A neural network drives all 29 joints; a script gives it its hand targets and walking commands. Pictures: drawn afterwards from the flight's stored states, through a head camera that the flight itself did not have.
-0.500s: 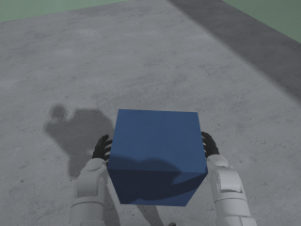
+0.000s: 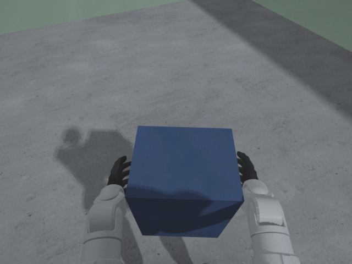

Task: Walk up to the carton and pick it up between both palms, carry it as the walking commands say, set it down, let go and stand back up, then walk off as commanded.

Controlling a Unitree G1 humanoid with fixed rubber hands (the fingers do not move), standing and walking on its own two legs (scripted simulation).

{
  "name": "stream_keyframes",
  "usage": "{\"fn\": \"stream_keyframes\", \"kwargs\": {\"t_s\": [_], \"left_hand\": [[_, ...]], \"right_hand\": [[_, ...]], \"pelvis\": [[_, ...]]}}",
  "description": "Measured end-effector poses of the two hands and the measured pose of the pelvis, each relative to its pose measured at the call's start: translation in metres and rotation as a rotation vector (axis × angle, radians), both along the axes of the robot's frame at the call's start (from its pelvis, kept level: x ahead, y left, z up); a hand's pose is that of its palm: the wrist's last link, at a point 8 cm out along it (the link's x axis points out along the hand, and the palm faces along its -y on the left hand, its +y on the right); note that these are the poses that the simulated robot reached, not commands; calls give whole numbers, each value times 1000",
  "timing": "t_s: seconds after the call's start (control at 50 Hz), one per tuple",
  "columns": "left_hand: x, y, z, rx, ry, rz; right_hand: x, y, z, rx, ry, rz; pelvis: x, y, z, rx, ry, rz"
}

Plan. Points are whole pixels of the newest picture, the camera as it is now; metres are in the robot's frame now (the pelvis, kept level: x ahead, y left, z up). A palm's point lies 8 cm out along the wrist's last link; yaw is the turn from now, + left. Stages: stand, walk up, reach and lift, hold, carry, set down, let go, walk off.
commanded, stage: hold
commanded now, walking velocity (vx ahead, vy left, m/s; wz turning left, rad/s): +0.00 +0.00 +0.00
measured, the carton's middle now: (182, 187) +0.30 +0.00 -0.04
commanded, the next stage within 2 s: set down in 0.66 s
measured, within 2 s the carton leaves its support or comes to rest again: neither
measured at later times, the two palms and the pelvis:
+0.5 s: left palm (107, 161) +0.34 +0.18 +0.05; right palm (233, 150) +0.35 -0.13 +0.05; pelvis +0.05 +0.00 +0.01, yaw +0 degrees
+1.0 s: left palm (119, 174) +0.32 +0.16 +0.01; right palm (244, 174) +0.30 -0.15 +0.02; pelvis +0.06 +0.02 +0.02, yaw -3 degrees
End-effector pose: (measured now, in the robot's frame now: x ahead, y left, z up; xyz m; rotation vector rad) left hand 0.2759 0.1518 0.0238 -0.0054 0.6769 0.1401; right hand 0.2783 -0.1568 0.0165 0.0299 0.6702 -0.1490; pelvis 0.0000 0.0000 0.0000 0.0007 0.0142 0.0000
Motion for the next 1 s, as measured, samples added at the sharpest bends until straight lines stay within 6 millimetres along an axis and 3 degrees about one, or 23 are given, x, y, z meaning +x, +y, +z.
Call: {"fn": "stream_keyframes", "kwargs": {"t_s": [0.1, 0.26, 0.38, 0.46, 0.58, 0.68, 0.86, 1.0], "left_hand": [[-1, 3, 3, -41, 5, 12], [37, 17, 19, -30, -16, -1], [54, 27, 22, -33, 13, 27], [58, 28, 24, -13, 21, 19], [62, 20, 24, -11, 34, 16], [61, 10, 23, 24, 46, -37], [57, 0, 5, 0, 57, -112], [48, 5, -16, -36, 61, -91]], "right_hand": [[-3, 4, 9, 1, 4, -22], [33, 17, 23, -41, -13, 9], [63, 27, 31, -44, 16, 43], [71, 28, 34, -47, 25, 56], [70, 20, 29, -18, 38, 31], [55, 10, 20, 8, 50, -11], [25, 2, 9, -23, 62, -87], [24, 6, 0, -51, 66, -72]], "pelvis": [[-3, 2, 3, 5, -76, -28], [-6, 3, 0, -15, -172, -19], [14, 1, 3, -12, -171, -20], [37, 2, 10, -9, -159, -6], [69, 6, 18, -6, -148, -1], [82, 12, 23, -7, -146, -12], [77, 19, 22, -12, -71, -44], [61, 23, 17, -9, -68, -51]]}}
